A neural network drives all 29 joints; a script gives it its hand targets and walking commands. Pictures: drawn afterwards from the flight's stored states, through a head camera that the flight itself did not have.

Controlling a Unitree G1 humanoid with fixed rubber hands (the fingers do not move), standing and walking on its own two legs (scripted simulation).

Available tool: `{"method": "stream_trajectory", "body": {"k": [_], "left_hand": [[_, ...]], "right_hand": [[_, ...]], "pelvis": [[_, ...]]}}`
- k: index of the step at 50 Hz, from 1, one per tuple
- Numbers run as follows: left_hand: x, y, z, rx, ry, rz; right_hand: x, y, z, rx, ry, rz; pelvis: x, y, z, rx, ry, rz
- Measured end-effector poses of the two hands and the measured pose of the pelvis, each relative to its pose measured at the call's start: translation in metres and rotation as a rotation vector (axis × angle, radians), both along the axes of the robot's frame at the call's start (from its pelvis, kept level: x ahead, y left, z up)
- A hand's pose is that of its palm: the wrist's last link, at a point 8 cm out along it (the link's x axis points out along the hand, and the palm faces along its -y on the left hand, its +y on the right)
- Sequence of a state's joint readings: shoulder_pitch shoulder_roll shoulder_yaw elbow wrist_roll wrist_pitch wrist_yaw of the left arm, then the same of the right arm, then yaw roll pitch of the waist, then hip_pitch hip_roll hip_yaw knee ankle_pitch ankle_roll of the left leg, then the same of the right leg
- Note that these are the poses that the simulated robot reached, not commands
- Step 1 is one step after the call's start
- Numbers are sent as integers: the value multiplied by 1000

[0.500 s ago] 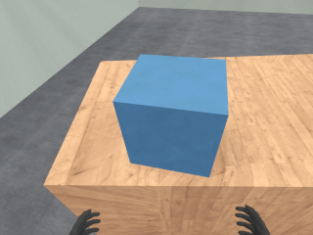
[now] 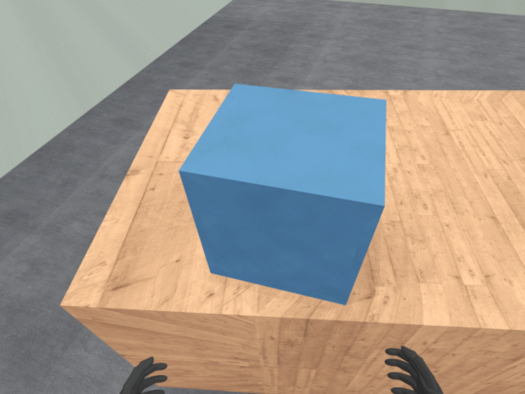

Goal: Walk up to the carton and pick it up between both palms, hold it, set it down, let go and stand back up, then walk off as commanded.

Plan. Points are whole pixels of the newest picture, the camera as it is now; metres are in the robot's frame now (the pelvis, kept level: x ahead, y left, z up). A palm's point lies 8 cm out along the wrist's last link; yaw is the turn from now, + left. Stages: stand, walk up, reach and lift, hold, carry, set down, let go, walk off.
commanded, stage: let go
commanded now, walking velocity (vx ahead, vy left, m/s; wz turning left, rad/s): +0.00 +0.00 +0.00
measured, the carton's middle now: (290, 194) +0.45 -0.03 +0.04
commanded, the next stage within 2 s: stand in 0.12 s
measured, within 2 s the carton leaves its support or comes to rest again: neither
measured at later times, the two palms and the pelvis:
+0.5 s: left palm out of the picture +0.10 +0.30 -0.09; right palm out of the picture +0.09 -0.29 -0.11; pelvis +0.00 +0.01 +0.00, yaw +0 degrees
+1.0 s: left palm out of the picture +0.03 +0.31 -0.11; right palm out of the picture +0.01 -0.27 -0.12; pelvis -0.03 +0.02 +0.00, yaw +0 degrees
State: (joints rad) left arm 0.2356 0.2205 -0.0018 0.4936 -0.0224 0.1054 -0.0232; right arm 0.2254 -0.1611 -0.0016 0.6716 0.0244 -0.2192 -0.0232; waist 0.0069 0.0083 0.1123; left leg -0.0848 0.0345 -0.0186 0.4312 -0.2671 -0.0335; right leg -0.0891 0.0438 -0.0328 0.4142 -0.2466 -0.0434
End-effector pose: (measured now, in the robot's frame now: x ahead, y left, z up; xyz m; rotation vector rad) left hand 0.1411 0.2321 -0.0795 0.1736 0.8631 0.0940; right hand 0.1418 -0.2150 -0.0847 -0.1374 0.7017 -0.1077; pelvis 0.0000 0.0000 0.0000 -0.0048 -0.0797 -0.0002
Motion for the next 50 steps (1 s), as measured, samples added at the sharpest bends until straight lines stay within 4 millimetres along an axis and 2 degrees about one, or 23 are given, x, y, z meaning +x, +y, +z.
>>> {"method": "stream_trajectory", "body": {"k": [9,11,18,23,28,41,50], "left_hand": [[3,-2,-2,8,-7,2],[4,0,-4,28,-12,-15],[-16,38,-7,113,30,19],[-37,62,-7,168,97,45],[-52,71,-9,184,149,60],[-82,67,-20,157,230,54],[-108,73,-28,154,308,55]], "right_hand": [[2,-6,0,-9,2,9],[-1,-12,-5,-50,59,45],[-28,-55,-21,-147,265,2],[-49,-72,-26,-166,344,-28],[-65,-72,-32,-158,396,-38],[-98,-54,-39,-119,463,-33],[-127,-57,-40,-127,531,-57]], "pelvis": [[-2,-2,0,1,-2,1],[-2,-1,-1,2,15,1],[-2,4,-2,4,33,-1],[-1,7,-2,6,27,-2],[-4,9,0,8,16,-2],[-23,14,4,9,-6,-4],[-35,18,5,9,0,-8]]}}
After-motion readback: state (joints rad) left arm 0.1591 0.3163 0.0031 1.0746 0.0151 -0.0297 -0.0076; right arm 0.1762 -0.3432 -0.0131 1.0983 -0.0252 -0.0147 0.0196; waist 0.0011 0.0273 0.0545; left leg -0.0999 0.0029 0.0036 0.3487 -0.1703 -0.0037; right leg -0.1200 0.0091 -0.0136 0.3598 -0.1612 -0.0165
